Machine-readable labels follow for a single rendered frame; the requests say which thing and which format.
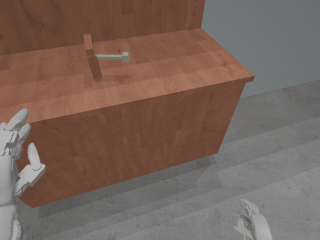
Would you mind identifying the tap lever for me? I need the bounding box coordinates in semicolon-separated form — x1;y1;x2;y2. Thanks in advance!
96;52;130;62

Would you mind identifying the counter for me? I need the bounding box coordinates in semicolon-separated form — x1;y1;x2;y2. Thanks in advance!
0;0;255;208

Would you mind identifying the right robot hand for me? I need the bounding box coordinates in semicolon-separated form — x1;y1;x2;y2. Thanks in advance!
234;197;273;240

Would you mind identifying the robot left forearm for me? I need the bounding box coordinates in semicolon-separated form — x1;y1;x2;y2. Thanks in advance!
0;204;24;240

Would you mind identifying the left robot hand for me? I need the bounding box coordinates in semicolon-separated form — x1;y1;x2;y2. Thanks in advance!
0;108;46;206

